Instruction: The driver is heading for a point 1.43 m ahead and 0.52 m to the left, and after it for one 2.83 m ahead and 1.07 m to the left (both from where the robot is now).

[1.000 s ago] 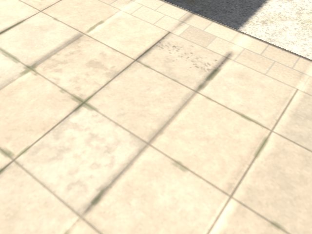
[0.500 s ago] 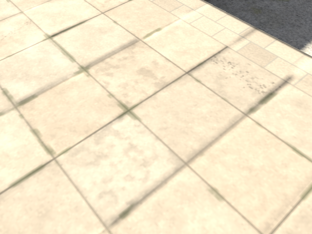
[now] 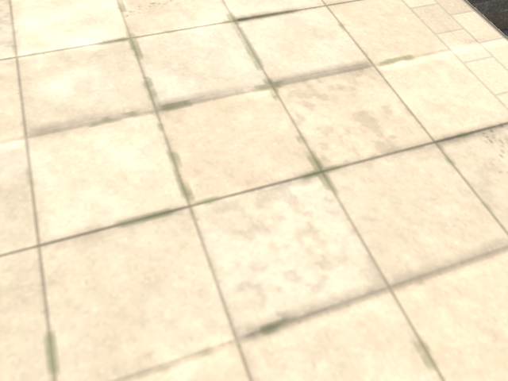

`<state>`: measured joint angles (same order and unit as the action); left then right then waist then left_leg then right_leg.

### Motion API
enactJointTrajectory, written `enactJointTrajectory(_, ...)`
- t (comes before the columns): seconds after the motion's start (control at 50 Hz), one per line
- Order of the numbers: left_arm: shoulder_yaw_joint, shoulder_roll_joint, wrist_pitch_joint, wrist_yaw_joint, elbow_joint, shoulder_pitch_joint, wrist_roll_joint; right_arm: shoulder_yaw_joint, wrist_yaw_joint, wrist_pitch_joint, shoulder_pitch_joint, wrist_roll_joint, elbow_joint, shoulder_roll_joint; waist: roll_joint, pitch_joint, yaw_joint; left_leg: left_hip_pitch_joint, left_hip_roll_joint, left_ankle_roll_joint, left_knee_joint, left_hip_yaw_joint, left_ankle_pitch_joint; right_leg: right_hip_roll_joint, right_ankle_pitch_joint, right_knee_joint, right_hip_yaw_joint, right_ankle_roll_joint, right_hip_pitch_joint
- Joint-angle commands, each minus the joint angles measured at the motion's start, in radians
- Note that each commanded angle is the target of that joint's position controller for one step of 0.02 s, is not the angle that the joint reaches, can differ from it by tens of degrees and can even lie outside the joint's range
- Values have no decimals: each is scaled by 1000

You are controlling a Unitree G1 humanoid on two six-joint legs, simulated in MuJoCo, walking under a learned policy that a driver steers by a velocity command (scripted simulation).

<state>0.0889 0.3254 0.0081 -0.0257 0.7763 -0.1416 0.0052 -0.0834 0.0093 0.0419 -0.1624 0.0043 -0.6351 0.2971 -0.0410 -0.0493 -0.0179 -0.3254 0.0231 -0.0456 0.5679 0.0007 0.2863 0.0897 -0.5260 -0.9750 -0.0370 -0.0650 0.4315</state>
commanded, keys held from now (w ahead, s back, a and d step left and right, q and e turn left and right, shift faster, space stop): q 0.52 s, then w+q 0.40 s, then w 0.08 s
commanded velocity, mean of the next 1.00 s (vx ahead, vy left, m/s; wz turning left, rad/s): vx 0.14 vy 0.00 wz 0.59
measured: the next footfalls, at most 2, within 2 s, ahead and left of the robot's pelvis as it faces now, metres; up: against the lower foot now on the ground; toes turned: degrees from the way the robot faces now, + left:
right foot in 0.42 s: +0.09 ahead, -0.12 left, +0.00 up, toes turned +20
left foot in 0.88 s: +0.02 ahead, +0.16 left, +0.00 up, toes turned +33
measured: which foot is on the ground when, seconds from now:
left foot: down 0.00-0.42, up 0.44-0.86, down 0.88-1.00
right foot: up 0.00-0.40, down 0.42-0.86, up 0.88-1.00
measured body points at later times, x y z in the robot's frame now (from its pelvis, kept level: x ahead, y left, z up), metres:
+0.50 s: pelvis +0.01 -0.02 +0.00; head +0.04 -0.03 +0.45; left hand +0.08 +0.30 -0.08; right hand +0.25 -0.25 -0.09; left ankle -0.02 +0.10 -0.69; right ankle +0.05 -0.13 -0.73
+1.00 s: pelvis +0.06 +0.09 +0.01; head +0.06 +0.12 +0.46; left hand +0.00 +0.40 -0.10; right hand +0.31 -0.08 -0.08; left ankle -0.01 +0.14 -0.73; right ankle +0.12 -0.06 -0.65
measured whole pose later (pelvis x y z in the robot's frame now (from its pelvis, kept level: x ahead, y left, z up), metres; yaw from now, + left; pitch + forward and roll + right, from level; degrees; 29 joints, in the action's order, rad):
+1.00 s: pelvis +0.06 +0.09 +0.01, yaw +35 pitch +2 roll -1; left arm 0.08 0.33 -0.08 0.02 0.71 -0.24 -0.01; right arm -0.05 0.03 -0.04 -0.32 -0.01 -0.64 0.28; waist -0.05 0.00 0.00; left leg -0.23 0.03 -0.06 0.50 0.01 0.31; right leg 0.07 -0.35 -1.10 -0.01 0.01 0.50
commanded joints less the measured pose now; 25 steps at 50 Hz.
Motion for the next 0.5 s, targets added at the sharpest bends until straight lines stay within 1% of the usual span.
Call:
enactJointTrajectory(0.02, 27, 105, -14, -18, -93, 63, -1, -47, -12, -40, -14, -7, 61, 178, 150, 137, 32, 262, -270, -203, -214, 336, -466, -21, 34, -207, 100, 8, 273)
enactJointTrajectory(0.04, 31, 113, -9, -24, -90, 46, 6, -39, -17, -36, 18, -18, 67, 162, 165, 126, 15, 220, -248, -186, -220, 315, -458, -25, 84, -189, 102, 4, 244)
enactJointTrajectory(0.06, 32, 109, -9, -22, -90, 30, 7, -35, -23, -34, 22, -15, 72, 158, 178, 135, 5, 192, -231, -186, -225, 307, -466, -41, 125, -198, 97, 0, 206)
enactJointTrajectory(0.08, 31, 101, -11, -19, -90, 13, 5, -33, -27, -33, 20, -10, 74, 156, 176, 149, -1, 190, -221, -189, -228, 304, -458, -53, 153, -187, 97, -4, 189)
enactJointTrajectory(0.12, 26, 84, -13, -16, -95, 13, 0, -33, -33, -34, 8, -9, 73, 159, 169, 153, 4, 201, -209, -190, -229, 313, -423, -66, 181, -104, 101, -9, 184)
enactJointTrajectory(0.18, 18, 65, -16, -13, -113, 45, 1, -38, -41, -28, -5, -13, 72, 176, 175, 142, 22, 202, -201, -190, -224, 356, -328, -81, 192, 46, 115, -20, 162)
enactJointTrajectory(0.24, 15, 64, -22, -4, -124, 60, -3, -43, -40, -22, 0, -11, 79, 189, 187, 126, 32, 154, -192, -192, -220, 409, -240, -99, 178, 152, 124, -18, 99)
enactJointTrajectory(0.28, 17, 68, -30, 2, -131, 60, -7, -44, -34, -17, 5, -12, 82, 192, 191, 125, 36, 135, -188, -192, -209, 450, -242, -113, 160, 209, 127, -11, 53)
enactJointTrajectory(0.32, 18, 71, -38, 10, -137, 53, -11, -44, -29, -13, 13, -16, 87, 193, 197, 133, 37, 143, -182, -188, -190, 493, -282, -126, 147, 271, 129, -1, 12)
enactJointTrajectory(0.36, 20, 71, -46, 19, -140, 31, -14, -44, -28, -8, 27, -22, 92, 191, 202, 143, 25, 157, -169, -175, -162, 529, -334, -135, 166, 370, 127, 13, -44)
enactJointTrajectory(0.38, 22, 69, -50, 23, -134, 4, -14, -42, -29, -4, 44, -28, 96, 187, 198, 148, 4, 148, -149, -155, -138, 530, -343, -137, 227, 469, 119, 24, -102)
enactJointTrajectory(0.4, 27, 74, -53, 24, -124, -29, -10, -39, -34, 0, 56, -36, 100, 177, 188, 151, -19, 112, -118, -120, -109, 515, -306, -122, 345, 591, 109, 39, -192)
enactJointTrajectory(0.42, 39, 122, -51, 20, -123, -57, 2, -29, -37, 0, 28, -32, 103, 141, 115, 180, -10, 19, -67, -66, -21, 461, -139, 4, 432, 623, 194, 84, -319)
enactJointTrajectory(0.44, 53, 206, -39, 12, -139, -20, 19, -19, -34, -5, -40, -27, 107, 96, -157, 161, 60, -170, 95, 4, 183, 258, 221, 212, 652, 638, 411, 207, -396)
enactJointTrajectory(0.46, 49, 179, -39, 15, -144, -31, 42, -45, -35, -17, -25, -21, 109, 176, -223, 138, 26, -265, 105, 55, 417, 175, 383, 334, 718, 668, 552, 345, -332)
enactJointTrajectory(0.48, 33, 131, -41, 11, -162, 8, 33, -66, -33, -17, -41, -19, 91, 228, -134, 121, 41, -272, 50, 81, 561, 178, 318, 315, 689, 661, 480, 348, -304)
enactJointTrajectory(0.5, 23, 94, -39, 5, -170, 52, 22, -70, -34, -8, -54, -24, 67, 222, -92, 98, 55, -273, 37, 99, 613, 162, 253, 242, 638, 649, 375, 298, -283)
